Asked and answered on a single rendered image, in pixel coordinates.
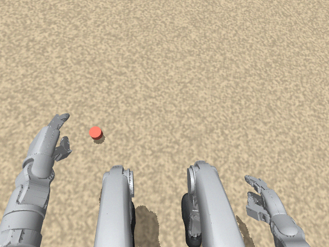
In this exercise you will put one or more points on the left robot hand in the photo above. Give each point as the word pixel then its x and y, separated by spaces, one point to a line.
pixel 46 140

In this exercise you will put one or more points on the right robot arm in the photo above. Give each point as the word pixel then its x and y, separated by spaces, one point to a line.
pixel 286 232

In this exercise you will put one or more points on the right robot hand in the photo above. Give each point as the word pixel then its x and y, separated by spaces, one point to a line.
pixel 265 206

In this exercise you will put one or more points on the right robot foot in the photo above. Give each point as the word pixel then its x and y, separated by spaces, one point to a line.
pixel 190 240

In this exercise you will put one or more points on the tin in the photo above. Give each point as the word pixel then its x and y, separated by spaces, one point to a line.
pixel 96 133

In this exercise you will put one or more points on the left robot arm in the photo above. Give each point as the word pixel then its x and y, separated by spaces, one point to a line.
pixel 23 217

